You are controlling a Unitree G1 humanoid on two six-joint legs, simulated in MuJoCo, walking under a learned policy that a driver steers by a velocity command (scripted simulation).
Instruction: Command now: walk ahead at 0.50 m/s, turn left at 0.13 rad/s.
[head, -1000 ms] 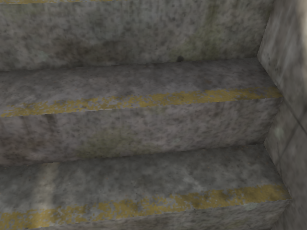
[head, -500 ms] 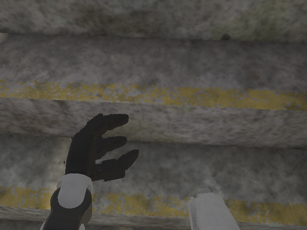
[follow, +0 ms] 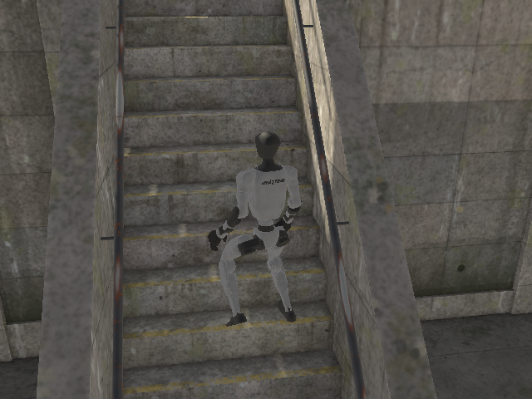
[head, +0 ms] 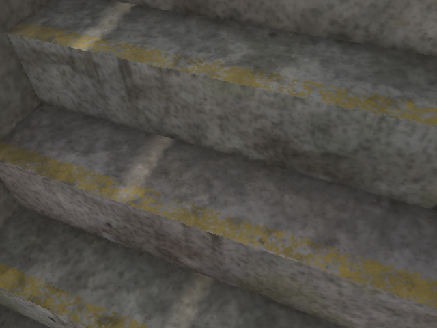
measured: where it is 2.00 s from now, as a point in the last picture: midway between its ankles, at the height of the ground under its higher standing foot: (148, 212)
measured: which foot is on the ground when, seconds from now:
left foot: up 0.00-0.02, down 0.04-0.26, up 0.28-0.50, down 0.52-1.00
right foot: down 0.00-0.08, up 0.10-0.24, down 0.26-0.52, up 0.54-1.00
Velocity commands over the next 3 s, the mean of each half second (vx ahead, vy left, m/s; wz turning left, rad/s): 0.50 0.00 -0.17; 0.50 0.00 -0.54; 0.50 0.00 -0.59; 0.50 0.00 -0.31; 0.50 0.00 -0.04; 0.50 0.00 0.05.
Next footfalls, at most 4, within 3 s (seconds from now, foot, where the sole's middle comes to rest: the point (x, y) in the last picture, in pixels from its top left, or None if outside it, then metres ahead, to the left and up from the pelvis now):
0.04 left None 0.04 0.20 -0.75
0.26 right None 0.05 0.04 -0.71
0.52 left None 0.28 0.28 -0.71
1.14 right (179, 324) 0.42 0.13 -0.49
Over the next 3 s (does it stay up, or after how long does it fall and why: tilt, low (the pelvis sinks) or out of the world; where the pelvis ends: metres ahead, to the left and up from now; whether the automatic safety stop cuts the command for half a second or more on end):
stays up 0.40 0.04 0.28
